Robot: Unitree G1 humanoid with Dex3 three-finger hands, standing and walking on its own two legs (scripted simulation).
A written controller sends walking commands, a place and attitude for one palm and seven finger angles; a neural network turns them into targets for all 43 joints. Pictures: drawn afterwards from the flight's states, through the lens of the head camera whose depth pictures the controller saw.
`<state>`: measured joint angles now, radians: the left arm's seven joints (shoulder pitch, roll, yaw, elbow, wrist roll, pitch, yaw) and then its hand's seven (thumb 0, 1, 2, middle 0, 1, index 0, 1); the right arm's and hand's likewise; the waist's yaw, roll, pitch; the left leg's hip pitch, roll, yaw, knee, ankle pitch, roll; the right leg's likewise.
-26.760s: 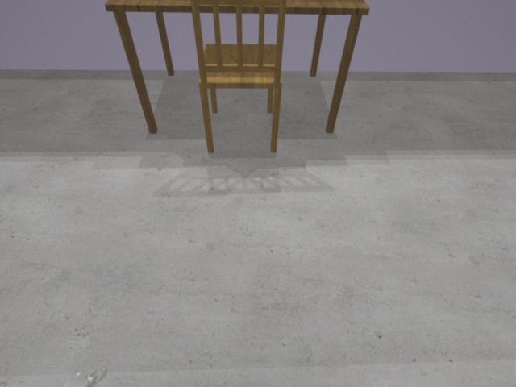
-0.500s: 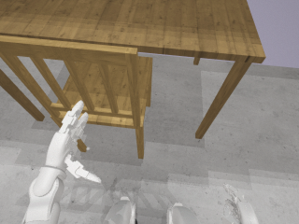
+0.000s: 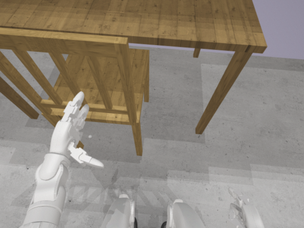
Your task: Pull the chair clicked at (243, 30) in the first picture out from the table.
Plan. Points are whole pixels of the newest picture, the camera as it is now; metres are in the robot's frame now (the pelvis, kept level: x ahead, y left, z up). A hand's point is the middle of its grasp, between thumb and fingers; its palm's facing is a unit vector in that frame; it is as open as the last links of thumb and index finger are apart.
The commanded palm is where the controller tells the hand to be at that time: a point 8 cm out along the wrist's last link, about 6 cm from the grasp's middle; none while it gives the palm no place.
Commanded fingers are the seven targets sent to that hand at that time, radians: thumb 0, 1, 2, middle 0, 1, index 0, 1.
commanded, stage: aim the fingers beside a spindle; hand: left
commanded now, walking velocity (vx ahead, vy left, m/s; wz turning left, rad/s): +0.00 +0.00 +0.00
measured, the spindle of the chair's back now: (71, 82) +0.53 +0.26 +0.00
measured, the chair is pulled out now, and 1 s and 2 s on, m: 0.00 0.00 0.00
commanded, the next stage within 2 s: none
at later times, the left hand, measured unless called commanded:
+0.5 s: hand (91, 129) +0.36 +0.17 +0.02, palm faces -0.07 -1.00 -0.04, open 16.9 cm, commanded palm +0.34 +0.22 +0.02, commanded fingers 0.00 -0.50 0.30 -0.06 -0.08 -0.06 -0.08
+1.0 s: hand (91, 129) +0.36 +0.17 +0.01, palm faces -0.10 -0.99 -0.04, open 16.9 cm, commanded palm +0.35 +0.21 +0.02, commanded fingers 0.00 -0.50 0.30 -0.06 -0.08 -0.06 -0.08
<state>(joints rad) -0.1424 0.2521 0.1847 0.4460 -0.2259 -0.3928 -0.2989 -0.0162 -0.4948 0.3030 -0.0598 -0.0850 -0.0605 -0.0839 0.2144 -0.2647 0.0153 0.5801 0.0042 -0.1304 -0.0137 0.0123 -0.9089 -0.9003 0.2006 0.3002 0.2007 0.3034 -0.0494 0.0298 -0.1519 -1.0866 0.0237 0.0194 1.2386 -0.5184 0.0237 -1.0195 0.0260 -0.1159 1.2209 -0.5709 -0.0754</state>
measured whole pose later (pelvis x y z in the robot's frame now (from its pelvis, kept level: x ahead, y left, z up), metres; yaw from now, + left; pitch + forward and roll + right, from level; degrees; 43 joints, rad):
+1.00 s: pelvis +0.00 +0.02 -0.01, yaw -1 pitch +23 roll -2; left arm -0.25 0.24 0.14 0.51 -0.18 -0.42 -0.20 -0.02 -0.49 0.30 -0.06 -0.08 -0.06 -0.08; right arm 0.23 -0.25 0.02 0.56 0.00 -0.04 0.01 0.01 -0.91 -0.90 0.20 0.30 0.20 0.30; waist -0.05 0.04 -0.16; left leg -1.14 0.01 0.04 1.27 -0.53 0.05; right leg -1.07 0.01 -0.10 1.25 -0.57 -0.05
